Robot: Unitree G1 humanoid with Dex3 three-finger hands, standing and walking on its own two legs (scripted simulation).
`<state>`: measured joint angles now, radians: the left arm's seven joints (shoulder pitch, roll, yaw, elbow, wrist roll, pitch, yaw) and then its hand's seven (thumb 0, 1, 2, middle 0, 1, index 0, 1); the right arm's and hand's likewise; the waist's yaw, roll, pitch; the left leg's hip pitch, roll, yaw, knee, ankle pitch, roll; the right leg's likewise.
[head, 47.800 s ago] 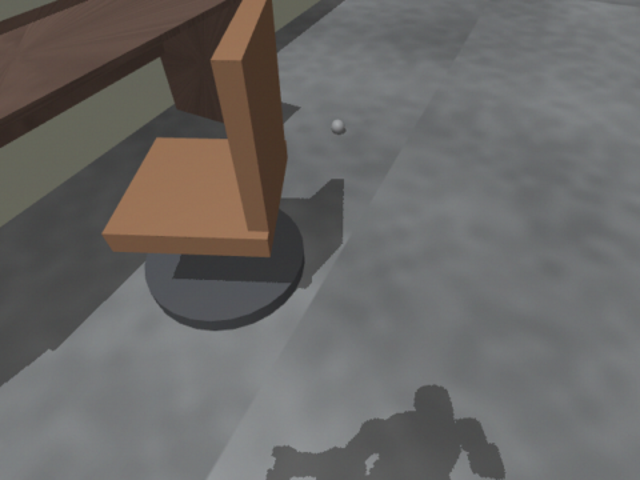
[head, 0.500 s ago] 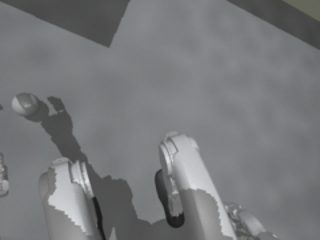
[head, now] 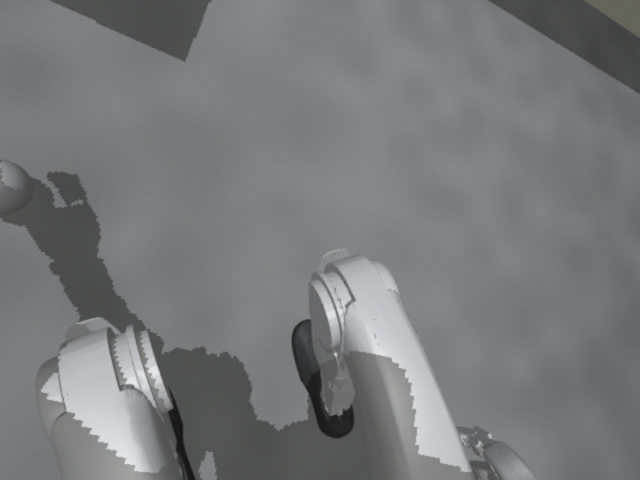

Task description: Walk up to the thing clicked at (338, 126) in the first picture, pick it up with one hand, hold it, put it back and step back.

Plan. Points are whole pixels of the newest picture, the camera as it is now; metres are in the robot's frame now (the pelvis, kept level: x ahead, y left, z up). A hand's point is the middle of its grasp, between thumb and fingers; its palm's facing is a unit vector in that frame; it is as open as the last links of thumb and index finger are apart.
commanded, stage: home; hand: left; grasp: from above
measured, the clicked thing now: out of the picture +0.53 +0.30 -0.29
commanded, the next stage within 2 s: none
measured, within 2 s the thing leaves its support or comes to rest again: neither
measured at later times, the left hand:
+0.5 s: hand out of the picture +0.43 +0.30 -0.01, palm faces -0.33 -0.44 -0.83, open 9.4 cm
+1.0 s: hand out of the picture +0.28 +0.23 +0.19, palm faces +0.07 -0.93 -0.37, open 7.4 cm
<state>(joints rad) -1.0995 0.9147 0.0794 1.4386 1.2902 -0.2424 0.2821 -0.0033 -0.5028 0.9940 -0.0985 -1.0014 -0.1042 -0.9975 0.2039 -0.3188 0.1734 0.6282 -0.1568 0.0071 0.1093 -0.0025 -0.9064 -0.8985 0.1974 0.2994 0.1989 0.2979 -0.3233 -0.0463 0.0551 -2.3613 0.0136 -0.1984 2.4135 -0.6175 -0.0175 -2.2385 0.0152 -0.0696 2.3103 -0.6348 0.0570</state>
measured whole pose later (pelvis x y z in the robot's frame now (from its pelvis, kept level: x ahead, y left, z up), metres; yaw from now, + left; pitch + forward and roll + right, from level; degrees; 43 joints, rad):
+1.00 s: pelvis +0.04 +0.00 +0.28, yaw +9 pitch +23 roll -4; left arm 0.03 0.31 0.04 0.23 0.09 0.33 0.07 0.01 0.90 0.90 -0.21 -0.31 -0.21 -0.30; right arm 0.12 -0.21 0.03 0.55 0.04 -0.09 -0.07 0.00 -0.90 -0.90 0.20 0.30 0.20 0.30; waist -0.07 0.03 -0.18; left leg -1.33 0.05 -0.08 1.50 -0.57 -0.02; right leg -1.26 -0.03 -0.05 1.45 -0.58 0.03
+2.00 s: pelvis +0.10 +0.00 +0.39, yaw +11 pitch +9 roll -2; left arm 0.50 0.21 0.04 -0.12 -0.05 0.45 0.02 0.01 0.91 0.90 -0.20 -0.30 -0.20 -0.30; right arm 0.29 -0.22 0.03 0.55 0.00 -0.24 -0.18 0.01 -0.90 -0.90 0.20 0.30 0.20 0.30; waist -0.04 0.05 -0.15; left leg -0.69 0.05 -0.06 0.99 -0.47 -0.03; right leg -0.62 -0.03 -0.06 0.94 -0.48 0.02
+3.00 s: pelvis +0.10 +0.00 +0.39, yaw +11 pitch +10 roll -2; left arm 0.50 0.22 0.03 -0.14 -0.05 0.45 0.02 0.01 0.91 0.90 -0.20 -0.30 -0.20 -0.30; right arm 0.29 -0.21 0.03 0.55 0.01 -0.24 -0.18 0.01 -0.90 -0.90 0.20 0.30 0.20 0.30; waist -0.04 0.04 -0.16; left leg -0.69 0.05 -0.05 1.01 -0.49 -0.03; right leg -0.62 -0.03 -0.05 0.94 -0.49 0.03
